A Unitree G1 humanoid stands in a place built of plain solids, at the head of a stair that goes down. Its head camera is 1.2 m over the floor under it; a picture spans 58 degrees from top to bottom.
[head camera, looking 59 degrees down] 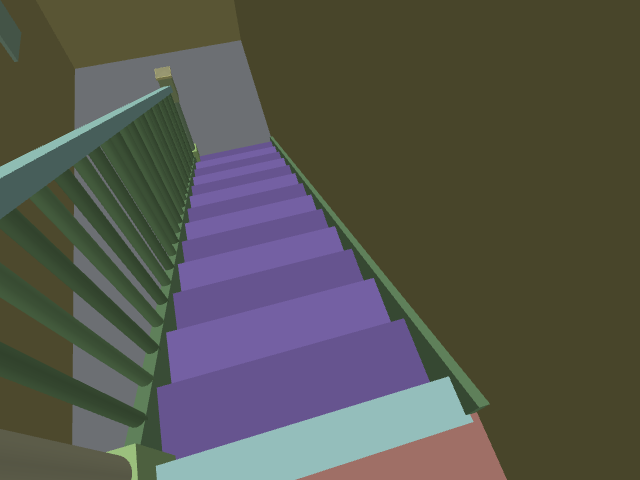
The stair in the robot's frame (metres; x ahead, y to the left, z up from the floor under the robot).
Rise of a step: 0.18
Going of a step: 0.25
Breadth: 0.82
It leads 16 degrees to the left of straight ahead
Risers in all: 14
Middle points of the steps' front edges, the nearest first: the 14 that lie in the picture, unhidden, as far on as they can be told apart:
0.18 0.03 0.00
0.41 0.11 -0.18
0.65 0.18 -0.36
0.88 0.25 -0.54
1.12 0.32 -0.71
1.36 0.38 -0.89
1.60 0.45 -1.07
1.83 0.52 -1.24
2.07 0.59 -1.42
2.30 0.65 -1.60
2.54 0.72 -1.77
2.78 0.79 -1.95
3.01 0.86 -2.13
3.25 0.91 -2.30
